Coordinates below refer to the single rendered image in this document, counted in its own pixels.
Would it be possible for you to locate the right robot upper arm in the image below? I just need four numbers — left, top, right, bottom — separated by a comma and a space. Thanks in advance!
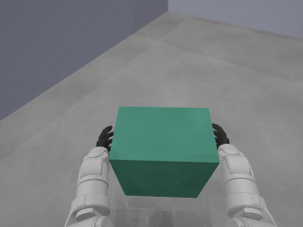
225, 216, 276, 227

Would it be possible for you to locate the left robot forearm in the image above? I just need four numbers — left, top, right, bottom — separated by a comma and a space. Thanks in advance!
64, 147, 110, 227

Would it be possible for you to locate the right robot hand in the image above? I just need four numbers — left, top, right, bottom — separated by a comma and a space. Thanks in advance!
212, 123, 230, 150

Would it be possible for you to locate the left robot upper arm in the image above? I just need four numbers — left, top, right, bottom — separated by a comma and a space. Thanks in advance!
67, 215, 114, 227

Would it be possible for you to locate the carton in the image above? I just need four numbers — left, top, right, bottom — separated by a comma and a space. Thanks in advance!
108, 106, 220, 199

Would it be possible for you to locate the right robot forearm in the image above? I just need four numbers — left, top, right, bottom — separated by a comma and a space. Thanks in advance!
218, 144, 277, 227

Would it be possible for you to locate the left robot hand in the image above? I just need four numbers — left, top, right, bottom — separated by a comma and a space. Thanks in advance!
97, 126, 114, 156

